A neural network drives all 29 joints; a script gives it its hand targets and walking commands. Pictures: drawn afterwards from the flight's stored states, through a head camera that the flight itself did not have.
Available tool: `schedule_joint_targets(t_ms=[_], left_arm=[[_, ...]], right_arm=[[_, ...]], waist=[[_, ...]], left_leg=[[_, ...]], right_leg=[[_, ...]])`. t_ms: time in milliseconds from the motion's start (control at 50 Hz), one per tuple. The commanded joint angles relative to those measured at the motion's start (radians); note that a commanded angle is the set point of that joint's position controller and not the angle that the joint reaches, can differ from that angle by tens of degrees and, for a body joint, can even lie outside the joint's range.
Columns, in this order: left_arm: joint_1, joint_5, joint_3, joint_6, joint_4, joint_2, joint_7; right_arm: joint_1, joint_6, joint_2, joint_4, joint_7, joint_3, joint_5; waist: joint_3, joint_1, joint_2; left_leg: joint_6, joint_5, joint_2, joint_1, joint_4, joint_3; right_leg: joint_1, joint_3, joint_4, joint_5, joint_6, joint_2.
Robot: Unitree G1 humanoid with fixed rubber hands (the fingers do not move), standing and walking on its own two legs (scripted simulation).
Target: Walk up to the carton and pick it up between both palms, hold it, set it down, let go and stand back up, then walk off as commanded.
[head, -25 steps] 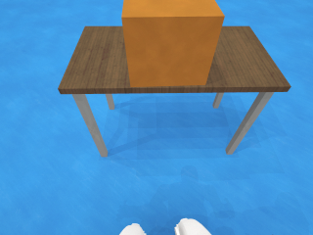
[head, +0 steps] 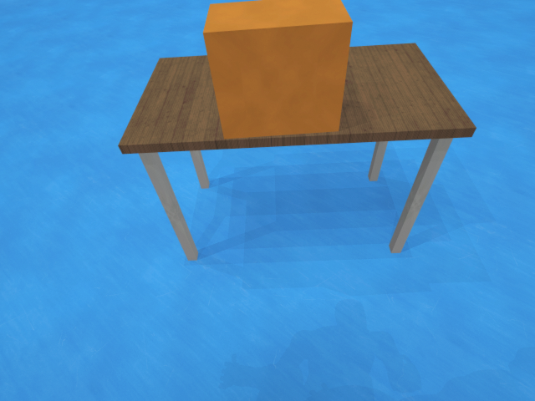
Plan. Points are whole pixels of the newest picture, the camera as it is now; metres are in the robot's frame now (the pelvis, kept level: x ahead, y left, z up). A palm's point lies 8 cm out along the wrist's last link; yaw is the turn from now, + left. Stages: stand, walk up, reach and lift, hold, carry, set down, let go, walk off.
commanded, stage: walk off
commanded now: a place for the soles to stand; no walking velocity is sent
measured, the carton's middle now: (277, 70) +0.89 +0.02 +0.06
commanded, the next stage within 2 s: stand in 0.16 s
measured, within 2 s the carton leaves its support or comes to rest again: neither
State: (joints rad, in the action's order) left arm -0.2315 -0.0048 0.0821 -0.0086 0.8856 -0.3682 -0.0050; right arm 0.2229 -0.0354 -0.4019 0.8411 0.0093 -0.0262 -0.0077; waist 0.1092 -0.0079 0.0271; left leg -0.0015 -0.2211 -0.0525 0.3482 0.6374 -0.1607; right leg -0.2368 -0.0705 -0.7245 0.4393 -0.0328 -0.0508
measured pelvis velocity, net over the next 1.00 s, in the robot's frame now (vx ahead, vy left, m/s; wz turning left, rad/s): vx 0.02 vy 0.02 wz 0.01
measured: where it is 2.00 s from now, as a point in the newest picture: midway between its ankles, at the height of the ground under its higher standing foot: outside the picture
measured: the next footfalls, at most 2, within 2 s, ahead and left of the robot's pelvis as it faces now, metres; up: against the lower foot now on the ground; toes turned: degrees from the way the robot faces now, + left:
none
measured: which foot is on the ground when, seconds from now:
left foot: down 0.00-1.00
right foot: down 0.00-1.00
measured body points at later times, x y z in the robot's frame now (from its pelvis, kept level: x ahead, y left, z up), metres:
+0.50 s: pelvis +0.01 +0.02 +0.01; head +0.03 +0.02 +0.45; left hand +0.08 +0.35 -0.11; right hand +0.12 -0.28 -0.11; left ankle +0.08 +0.15 -0.72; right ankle -0.01 -0.10 -0.72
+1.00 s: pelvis +0.02 +0.02 +0.01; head +0.02 +0.02 +0.46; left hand +0.08 +0.34 -0.11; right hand +0.14 -0.28 -0.10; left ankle +0.08 +0.15 -0.72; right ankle -0.01 -0.10 -0.72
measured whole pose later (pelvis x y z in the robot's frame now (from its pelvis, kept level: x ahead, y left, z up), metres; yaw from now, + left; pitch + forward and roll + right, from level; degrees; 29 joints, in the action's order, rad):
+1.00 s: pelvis +0.02 +0.02 +0.01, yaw +1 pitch -2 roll +0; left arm -0.23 -0.01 0.07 -0.02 0.94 -0.37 0.01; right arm 0.15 -0.01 -0.40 0.85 -0.01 -0.03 -0.01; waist 0.05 -0.01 0.02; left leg -0.01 -0.24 -0.06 0.35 0.62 -0.16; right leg -0.21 -0.07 -0.63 0.39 -0.01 -0.03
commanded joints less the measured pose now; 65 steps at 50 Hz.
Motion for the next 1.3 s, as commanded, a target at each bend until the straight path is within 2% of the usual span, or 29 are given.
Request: schedule_joint_targets(t_ms=[0,20,40,60,100,120,140,180,200,220,240,260,280,300,340,360,400,460,480,580,620,760,780,820,860,1060,1180,1220,1280], left_arm=[[-0.016,-0.011,0.036,-0.031,-0.033,-0.222,0.003],[-0.011,-0.019,0.05,-0.037,-0.022,-0.27,0.007],[0.015,-0.021,0.063,-0.041,-0.02,-0.299,0.007],[0.064,-0.022,0.064,-0.045,-0.027,-0.303,0.004],[0.129,-0.018,0.059,-0.048,-0.045,-0.284,0.002],[0.145,-0.015,0.058,-0.045,-0.052,-0.282,0.003],[0.169,-0.016,0.059,-0.042,-0.06,-0.28,0.006],[0.184,-0.012,0.049,-0.037,-0.066,-0.258,0.006],[0.171,-0.006,0.044,-0.033,-0.064,-0.236,0.009],[0.135,0.003,0.034,-0.029,-0.055,-0.206,0.008],[0.059,0.01,0.032,-0.024,-0.036,-0.186,0.006],[0.006,0.008,0.031,-0.027,-0.017,-0.186,0.004],[-0.028,0.007,0.031,-0.03,-0.013,-0.189,0.003],[-0.029,0.007,0.032,-0.035,-0.007,-0.192,0.002],[-0.017,0.002,0.038,-0.041,-0.01,-0.221,0.004],[0.015,-0.003,0.038,-0.043,-0.015,-0.233,0.004],[0.056,-0.003,0.033,-0.043,-0.014,-0.228,0.004],[0.053,0.002,0.022,-0.041,-0.007,-0.217,-0.001],[0.043,0.002,0.022,-0.042,-0.009,-0.214,-0.003],[0.052,0.002,0.017,-0.041,-0.009,-0.216,-0.006],[0.045,0.002,0.013,-0.038,-0.009,-0.211,-0.006],[0.06,-0.003,0.012,-0.036,-0.006,-0.215,-0.002],[0.073,0.004,0.006,-0.032,0.009,-0.199,-0.003],[0.092,0.003,0.003,-0.034,0.01,-0.199,-0.001],[0.098,0.004,0.002,-0.034,0.013,-0.205,0.003],[0.083,0.009,0.001,-0.03,0.026,-0.204,-0.003],[0.086,0.008,0.001,-0.023,0.032,-0.199,-0.003],[0.087,0.007,0.002,-0.022,0.031,-0.204,-0.004],[0.084,0.005,0.003,-0.023,0.034,-0.202,-0.002]], right_arm=[[-0.113,0.044,-0.187,-0.046,-0.005,0.122,-0.001],[-0.097,0.042,-0.191,-0.037,-0.008,0.126,0.004],[-0.086,0.045,-0.184,-0.03,-0.009,0.124,0.01],[-0.069,0.047,-0.181,-0.022,-0.011,0.125,0.012],[-0.023,0.051,-0.194,-0.003,-0.018,0.132,0.007],[0.0,0.052,-0.201,0.0,-0.02,0.134,0.004],[0.026,0.055,-0.199,0.003,-0.022,0.134,0.001],[0.069,0.062,-0.193,0.005,-0.019,0.133,-0.001],[0.063,0.067,-0.2,-0.006,-0.015,0.13,-0.006],[0.028,0.074,-0.205,-0.023,-0.011,0.124,-0.013],[-0.017,0.077,-0.217,-0.034,-0.01,0.119,-0.016],[-0.051,0.08,-0.222,-0.042,-0.01,0.116,-0.017],[-0.089,0.081,-0.223,-0.051,-0.008,0.113,-0.016],[-0.093,0.08,-0.213,-0.046,-0.008,0.11,-0.013],[-0.083,0.073,-0.188,-0.052,-0.011,0.107,-0.005],[-0.071,0.071,-0.174,-0.048,-0.013,0.109,0.0],[-0.055,0.072,-0.169,-0.039,-0.011,0.112,0.004],[-0.066,0.073,-0.172,-0.031,-0.008,0.11,0.002],[-0.074,0.073,-0.167,-0.034,-0.006,0.108,0.005],[-0.081,0.073,-0.162,-0.026,-0.002,0.107,0.007],[-0.095,0.072,-0.161,-0.029,-0.001,0.106,0.007],[-0.115,0.067,-0.167,-0.025,-0.003,0.102,0.007],[-0.129,0.07,-0.179,0.018,-0.002,0.079,-0.001],[-0.114,0.074,-0.175,0.024,-0.004,0.074,-0.001],[-0.122,0.076,-0.185,0.026,-0.006,0.074,-0.001],[-0.133,0.08,-0.178,0.047,-0.002,0.066,0.002],[-0.141,0.075,-0.189,0.049,0.0,0.065,-0.003],[-0.132,0.073,-0.181,0.052,0.001,0.063,0.0],[-0.141,0.076,-0.189,0.052,0.0,0.064,-0.003]], waist=[[0.006,-0.014,-0.045],[0.041,-0.001,-0.068],[0.047,0.006,-0.101],[0.048,0.017,-0.131],[0.02,0.036,-0.137],[0.018,0.044,-0.147],[0.004,0.057,-0.152],[-0.029,0.088,-0.128],[-0.024,0.08,-0.059],[-0.032,0.054,0.035],[-0.035,0.013,0.078],[-0.036,-0.008,0.094],[-0.033,-0.03,0.074],[-0.045,-0.032,0.056],[-0.07,-0.015,0.023],[-0.071,0.003,-0.005],[-0.098,0.02,-0.013],[-0.135,0.013,0.003],[-0.127,0.01,-0.02],[-0.17,0.014,-0.019],[-0.174,0.011,-0.02],[-0.125,0.019,-0.02],[-0.077,0.01,-0.05],[-0.079,0.029,-0.056],[-0.071,0.023,-0.047],[-0.132,0.014,-0.047],[-0.113,0.003,-0.033],[-0.104,0.008,-0.05],[-0.106,0.007,-0.027]], left_leg=[[0.082,-0.325,0.105,0.103,-0.22,-0.158],[0.05,-0.306,0.042,0.114,-0.133,-0.099],[0.035,-0.245,-0.006,0.097,-0.032,-0.049],[0.03,-0.204,-0.012,0.069,0.06,-0.018],[0.031,-0.154,0.008,-0.009,0.135,0.008],[0.031,-0.143,0.007,-0.048,0.133,0.024],[0.036,-0.112,0.014,-0.085,0.08,0.042],[0.054,-0.063,0.03,-0.184,-0.039,0.041],[0.065,-0.089,0.063,-0.175,-0.148,-0.041],[0.091,-0.184,0.128,-0.125,-0.281,-0.195],[0.134,-0.303,0.201,-0.057,-0.36,-0.351],[0.157,-0.369,0.235,0.011,-0.398,-0.405],[0.149,-0.303,0.223,0.04,-0.384,-0.366],[0.119,-0.218,0.19,0.05,-0.351,-0.286],[0.068,-0.158,0.12,0.021,-0.27,-0.159],[0.061,-0.124,0.101,-0.001,-0.23,-0.119],[0.061,-0.042,0.1,-0.069,-0.209,-0.1],[0.075,0.075,0.118,-0.105,-0.194,-0.109],[0.074,0.109,0.115,-0.102,-0.179,-0.101],[0.075,0.246,0.114,-0.147,-0.15,-0.076],[0.082,0.23,0.118,-0.145,-0.152,-0.081],[0.077,0.089,0.115,-0.105,-0.199,-0.096],[0.063,0.015,0.108,-0.095,-0.18,-0.08],[0.059,-0.038,0.105,-0.108,-0.192,-0.072],[0.055,-0.031,0.104,-0.121,-0.195,-0.075],[0.058,0.15,0.113,-0.154,-0.159,-0.065],[0.063,0.086,0.119,-0.124,-0.188,-0.082],[0.062,0.044,0.119,-0.115,-0.197,-0.087],[0.062,0.013,0.12,-0.118,-0.205,-0.092]], right_leg=[[-0.003,-0.189,0.392,0.258,-0.033,0.126],[-0.064,-0.299,0.469,0.384,-0.047,0.191],[-0.102,-0.379,0.523,0.424,-0.075,0.248],[-0.124,-0.409,0.537,0.387,-0.097,0.284],[-0.175,-0.342,0.508,0.357,-0.127,0.267],[-0.206,-0.313,0.495,0.354,-0.127,0.253],[-0.205,-0.277,0.463,0.325,-0.118,0.236],[-0.22,-0.196,0.382,0.186,-0.065,0.185],[-0.198,-0.148,0.313,0.104,-0.036,0.145],[-0.161,-0.08,0.203,0.065,-0.003,0.084],[-0.113,-0.019,0.113,0.089,0.012,0.035],[-0.051,-0.008,0.083,0.091,0.011,0.031],[0.0,-0.003,0.114,0.063,0.006,0.042],[0.048,-0.002,0.188,0.022,-0.002,0.05],[0.05,-0.08,0.296,0.017,-0.018,0.095],[0.029,-0.113,0.319,0.01,-0.024,0.118],[0.007,-0.105,0.31,-0.059,-0.026,0.124],[0.025,-0.081,0.278,-0.172,-0.018,0.114],[0.035,-0.087,0.286,-0.213,-0.018,0.119],[0.055,-0.08,0.261,-0.336,-0.023,0.122],[0.056,-0.081,0.263,-0.338,-0.021,0.118],[0.019,-0.088,0.299,-0.204,-0.022,0.116],[-0.019,-0.129,0.326,-0.152,-0.023,0.141],[-0.044,-0.14,0.334,-0.126,-0.031,0.15],[-0.063,-0.14,0.341,-0.1,-0.028,0.144],[0.002,-0.124,0.313,-0.241,-0.019,0.138],[0.011,-0.118,0.307,-0.204,-0.022,0.132],[0.004,-0.119,0.316,-0.186,-0.02,0.13],[0.003,-0.117,0.312,-0.181,-0.022,0.127]])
